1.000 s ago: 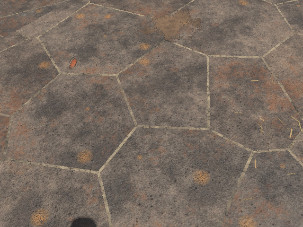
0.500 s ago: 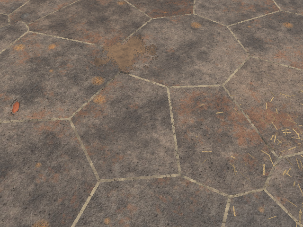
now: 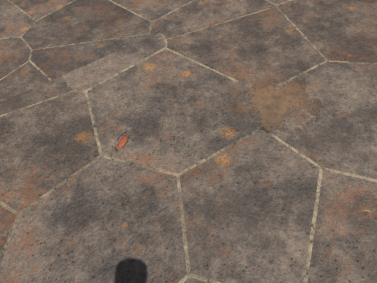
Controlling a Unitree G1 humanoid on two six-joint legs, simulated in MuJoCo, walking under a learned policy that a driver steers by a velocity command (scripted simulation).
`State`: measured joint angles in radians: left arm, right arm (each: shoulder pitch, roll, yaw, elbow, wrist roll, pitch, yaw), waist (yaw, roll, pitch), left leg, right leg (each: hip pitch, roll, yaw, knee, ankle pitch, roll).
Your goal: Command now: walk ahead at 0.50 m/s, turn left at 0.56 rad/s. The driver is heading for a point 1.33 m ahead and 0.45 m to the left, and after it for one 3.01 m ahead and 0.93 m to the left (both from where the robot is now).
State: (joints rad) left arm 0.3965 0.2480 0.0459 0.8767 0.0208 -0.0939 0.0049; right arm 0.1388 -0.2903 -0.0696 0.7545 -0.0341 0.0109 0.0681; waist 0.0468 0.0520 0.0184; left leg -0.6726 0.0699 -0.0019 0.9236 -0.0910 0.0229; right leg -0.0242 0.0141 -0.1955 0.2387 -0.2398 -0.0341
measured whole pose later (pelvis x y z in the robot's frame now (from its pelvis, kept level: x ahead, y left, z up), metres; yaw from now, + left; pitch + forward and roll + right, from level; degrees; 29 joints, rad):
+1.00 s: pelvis +0.53 +0.13 +0.00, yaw +31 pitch +1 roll -1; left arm 0.38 0.25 0.04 0.86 0.01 -0.08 -0.02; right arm 0.20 -0.29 -0.04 0.75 -0.04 -0.02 0.04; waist 0.04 0.05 0.02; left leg -0.57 0.01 -0.06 0.95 -0.23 0.03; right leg -0.12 0.04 -0.06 0.30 -0.19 -0.05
